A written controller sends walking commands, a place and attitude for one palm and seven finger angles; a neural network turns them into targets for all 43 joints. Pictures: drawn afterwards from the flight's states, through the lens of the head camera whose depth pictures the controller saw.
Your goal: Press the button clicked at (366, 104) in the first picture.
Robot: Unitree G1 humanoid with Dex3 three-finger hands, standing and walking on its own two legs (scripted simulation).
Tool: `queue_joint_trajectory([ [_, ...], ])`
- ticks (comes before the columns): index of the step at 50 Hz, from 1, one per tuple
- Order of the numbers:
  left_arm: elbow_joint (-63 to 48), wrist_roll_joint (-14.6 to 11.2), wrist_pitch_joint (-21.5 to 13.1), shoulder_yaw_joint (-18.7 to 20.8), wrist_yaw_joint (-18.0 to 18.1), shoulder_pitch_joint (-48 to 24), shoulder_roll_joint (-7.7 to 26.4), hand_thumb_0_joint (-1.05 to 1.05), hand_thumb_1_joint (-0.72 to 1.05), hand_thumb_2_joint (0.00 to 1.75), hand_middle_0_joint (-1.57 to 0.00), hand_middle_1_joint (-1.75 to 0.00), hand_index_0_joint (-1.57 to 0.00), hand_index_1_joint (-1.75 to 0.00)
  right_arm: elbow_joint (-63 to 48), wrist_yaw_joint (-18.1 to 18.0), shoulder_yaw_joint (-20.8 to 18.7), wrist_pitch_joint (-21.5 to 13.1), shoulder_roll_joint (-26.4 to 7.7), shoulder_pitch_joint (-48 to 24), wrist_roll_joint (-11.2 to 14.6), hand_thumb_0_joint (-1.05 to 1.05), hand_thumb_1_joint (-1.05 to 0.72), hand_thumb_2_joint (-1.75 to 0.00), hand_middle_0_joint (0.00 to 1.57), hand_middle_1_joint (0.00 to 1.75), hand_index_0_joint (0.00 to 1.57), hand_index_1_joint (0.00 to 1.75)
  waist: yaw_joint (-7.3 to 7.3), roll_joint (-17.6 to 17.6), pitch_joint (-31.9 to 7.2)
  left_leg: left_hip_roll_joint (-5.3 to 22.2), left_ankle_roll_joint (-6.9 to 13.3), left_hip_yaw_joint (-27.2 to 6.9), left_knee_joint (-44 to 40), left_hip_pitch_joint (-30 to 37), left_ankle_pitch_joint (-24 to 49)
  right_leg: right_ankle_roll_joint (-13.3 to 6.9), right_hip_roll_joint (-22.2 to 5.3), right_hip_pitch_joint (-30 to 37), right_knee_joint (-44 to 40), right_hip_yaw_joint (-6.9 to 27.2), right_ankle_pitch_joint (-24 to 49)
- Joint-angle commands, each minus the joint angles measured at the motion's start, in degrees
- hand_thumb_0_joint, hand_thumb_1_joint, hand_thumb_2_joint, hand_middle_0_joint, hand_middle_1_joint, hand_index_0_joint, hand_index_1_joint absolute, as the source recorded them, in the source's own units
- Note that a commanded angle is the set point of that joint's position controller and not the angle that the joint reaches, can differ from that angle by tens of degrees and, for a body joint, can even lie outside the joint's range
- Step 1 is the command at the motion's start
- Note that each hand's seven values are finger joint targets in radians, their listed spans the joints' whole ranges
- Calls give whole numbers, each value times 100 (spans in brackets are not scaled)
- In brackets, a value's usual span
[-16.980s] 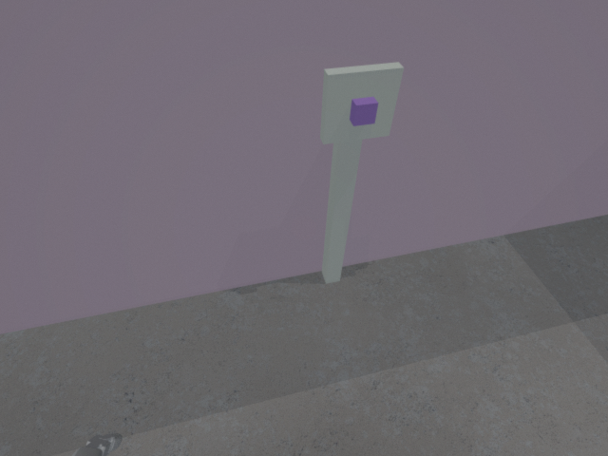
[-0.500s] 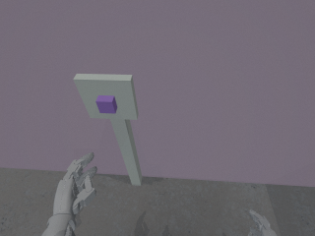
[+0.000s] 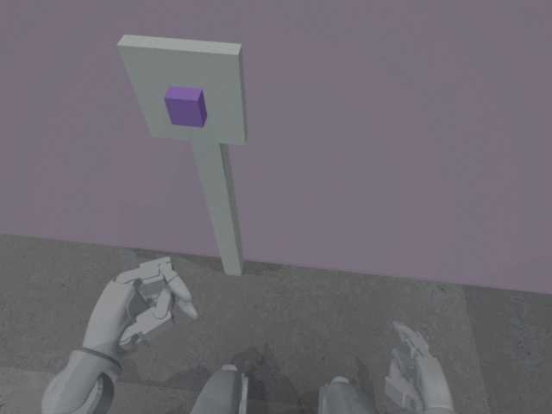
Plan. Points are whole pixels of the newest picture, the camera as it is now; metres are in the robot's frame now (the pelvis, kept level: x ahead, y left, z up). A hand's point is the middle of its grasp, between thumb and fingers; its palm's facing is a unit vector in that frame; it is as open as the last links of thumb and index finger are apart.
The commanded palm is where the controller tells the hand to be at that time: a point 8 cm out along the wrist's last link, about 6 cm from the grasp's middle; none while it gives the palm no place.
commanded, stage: raise the hand and make a fist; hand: left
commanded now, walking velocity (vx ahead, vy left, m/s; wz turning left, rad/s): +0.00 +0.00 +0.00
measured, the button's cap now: (187, 105) +0.56 +0.19 +0.11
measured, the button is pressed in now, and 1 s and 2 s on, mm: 0 0 0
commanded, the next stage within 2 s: aim a knuckle at the button in 1.26 s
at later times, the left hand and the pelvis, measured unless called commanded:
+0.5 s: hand (115, 294) +0.24 +0.21 +0.09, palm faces +0.00 -1.00 -0.06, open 3.1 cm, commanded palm +0.22 +0.26 +0.09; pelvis +0.03 +0.02 +0.02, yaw +0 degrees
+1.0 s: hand (114, 273) +0.26 +0.21 +0.10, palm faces -0.06 -1.00 -0.05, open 3.1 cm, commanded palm +0.24 +0.27 +0.10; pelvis +0.04 +0.01 +0.04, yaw +0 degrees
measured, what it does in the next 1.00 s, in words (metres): stands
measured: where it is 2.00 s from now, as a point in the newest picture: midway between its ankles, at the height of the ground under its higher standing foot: outside the picture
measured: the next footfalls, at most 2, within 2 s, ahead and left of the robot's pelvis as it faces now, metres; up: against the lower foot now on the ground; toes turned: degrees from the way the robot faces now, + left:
none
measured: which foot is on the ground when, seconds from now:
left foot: down 0.00-1.00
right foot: down 0.00-1.00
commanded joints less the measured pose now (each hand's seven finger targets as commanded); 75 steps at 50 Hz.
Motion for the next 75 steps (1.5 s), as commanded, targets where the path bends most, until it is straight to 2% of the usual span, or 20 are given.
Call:
queue_joint_trajectory([
  [1, -1450, -374, 367, 1179, 488, 980, 641, 0, 90, 90, -124, -144, -124, -144, -1245, -148, -565, -261, -850, -543, 17, 0, -90, -90, 20, 30, 20, 30, 433, -352, -1705, -325, 145, -57, -1574, 1119, 1143, 58, 163, 1764, -1410, 457, 571],
  [3, -1878, -358, 68, 1177, 842, 947, 529, 0, 90, 90, -130, -150, -130, -150, -1150, -116, -576, -291, -768, -374, -28, 0, -90, -90, 20, 30, 20, 30, 380, -115, -1626, -287, 124, -38, -1618, 1317, 1414, 39, 184, 1649, -1331, 352, 972],
  [6, -1758, -93, -510, 770, 1035, 607, 398, 0, 90, 90, -130, -150, -130, -150, -961, -55, -553, -340, -835, -245, -123, 0, -90, -90, 20, 30, 20, 30, 51, -174, -937, -235, 123, -110, -1537, 1141, 1216, 21, 227, 1009, -1218, 264, 740],
  [8, -1504, 67, -817, 444, 910, 504, 297, 0, 90, 90, -130, -150, -130, -150, -879, -22, -577, -407, -961, -135, -132, 0, -90, -90, 20, 30, 20, 30, -160, -58, -682, -228, 122, -123, -1467, 1063, 798, 35, 213, 558, -1235, 277, 280],
  [11, -1282, 56, -890, 93, 487, 422, 218, 0, 90, 90, -130, -150, -130, -150, -923, -24, -572, -506, -1110, -51, -74, 0, -90, -90, 20, 30, 20, 30, -283, -33, -608, -251, 143, -157, -1501, 1054, 431, 21, 203, 469, -1319, 320, 11],
  [16, -1720, -175, -547, 1023, 320, 540, 991, 0, 90, 90, -130, -150, -130, -150, -1049, -114, -625, -527, -1132, 21, -14, 0, -90, -90, 20, 30, 20, 30, 65, 149, -1520, -283, 139, -142, -1698, 1569, 1053, 0, 234, 1221, -1373, 329, 609],
  [18, -1966, -298, -487, 1175, 458, 626, 893, 0, 90, 90, -130, -150, -130, -150, -1065, -121, -610, -470, -1043, 0, -5, 0, -90, -90, 20, 30, 20, 30, 127, 249, -1577, -272, 111, -131, -1782, 1787, 1426, -2, 238, 1406, -1360, 242, 1015],
  [23, -1522, -251, -360, 921, 609, 496, 556, 0, 90, 90, -130, -150, -130, -150, -988, -83, -545, -341, -1034, 5, -26, 0, -90, -90, 20, 30, 20, 30, -69, 201, -838, -244, 72, -162, -1834, 1724, 1428, 19, 280, 1187, -1459, 145, 1112],
  [26, -1108, -140, -195, 654, 348, 385, 514, 0, 90, 90, -130, -150, -130, -150, -1016, -65, -511, -299, -1121, 45, -29, 0, -90, -90, 20, 30, 20, 30, -186, 49, -645, -254, 111, -138, -1818, 1650, 1374, 26, 290, 1183, -1571, 191, 1143],
  [32, -1458, -381, -129, 1285, 31, -33, 1097, 0, 90, 90, -130, -150, -130, -150, -1078, -106, -470, -360, -1147, 35, -26, 0, -90, -90, 20, 30, 20, 30, -33, 126, -1299, -284, 117, -97, -1858, 2000, 1807, 21, 265, 1744, -1671, 287, 1628],
  [36, -1536, -518, -287, 1497, 172, -110, 1112, 0, 90, 90, -130, -150, -130, -150, -970, -95, -421, -408, -1081, 3, -45, 0, -90, -90, 20, 30, 20, 30, 29, 258, -1247, -264, 80, -127, -1928, 2148, 2107, -8, 300, 1818, -1642, 220, 1813],
  [42, -804, -465, -99, 1220, -43, -183, 908, 0, 90, 90, -130, -150, -130, -150, -861, -76, -453, -406, -1198, 38, 6, 0, -90, -90, 20, 30, 20, 30, -136, 78, -894, -278, 101, -84, -2025, 2038, 1840, 52, 251, 1751, -1860, 252, 1711],
  [46, -622, -556, 42, 1367, -229, -103, 1046, 0, 90, 90, -130, -150, -130, -150, -908, -96, -463, -430, -1230, 2, 10, 0, -90, -90, 20, 30, 20, 30, -57, -179, -976, -309, 124, -67, -2084, 2004, 1836, 50, 233, 2004, -1976, 325, 1719],
  [48, -884, -625, -42, 1512, -221, -201, 1135, 0, 90, 90, -130, -150, -130, -150, -932, -97, -480, -462, -1216, 4, 3, 0, -90, -90, 20, 30, 20, 30, 6, -45, -1202, -317, 119, -35, -2102, 2124, 1936, 61, 214, 2097, -1972, 353, 1831],
  [51, -895, -661, -224, 1578, -111, -297, 1164, 0, 90, 90, -130, -150, -130, -150, -886, -79, -457, -472, -1190, -5, -29, 0, -90, -90, 20, 30, 20, 30, 0, -150, -971, -319, 109, -43, -2087, 2000, 1845, 42, 245, 2045, -1972, 377, 1673],
  [55, -893, -549, -426, 1457, 10, -299, 1022, 0, 90, 90, -130, -150, -130, -150, -839, -50, -473, -493, -1163, 43, -18, 0, -90, -90, 20, 30, 20, 30, -31, 259, -913, -316, 89, -5, -2112, 2082, 1720, 37, 220, 1858, -1948, 356, 1540],
  [60, -787, -450, -324, 1306, -50, -229, 1006, 0, 90, 90, -130, -150, -130, -150, -867, -48, -487, -470, -1198, 22, 17, 0, -90, -90, 20, 30, 20, 30, -80, 219, -863, -309, 118, -19, -2143, 2063, 1497, 47, 211, 1789, -2023, 370, 1316],
  [68, -857, -607, -409, 1449, -68, -384, 1052, 0, 90, 90, -130, -150, -130, -150, -863, -100, -446, -487, -1170, -21, 9, 0, -90, -90, 20, 30, 20, 30, -64, 15, -905, -319, 122, -38, -2115, 2018, 1443, 63, 225, 1856, -2041, 416, 1234],
  [73, -304, -476, -410, 1094, -91, -1569, 936, 0, 90, 90, -130, -150, -130, -150, -671, -158, -407, -519, -1266, 63, 7, 0, -90, -90, 20, 30, 20, 30, -325, -88, -580, -308, 135, -91, -2003, 1780, 901, 97, 206, 1341, -2082, 488, 606],
  [75, -118, -435, -346, 1158, -114, -1587, 1020, 0, 90, 90, -130, -150, -130, -150, -667, -172, -413, -536, -1287, 95, 14, 0, -90, -90, 20, 30, 20, 30, -251, -2, -773, -314, 132, -85, -2021, 1808, 911, 82, 189, 1426, -2066, 495, 606],
])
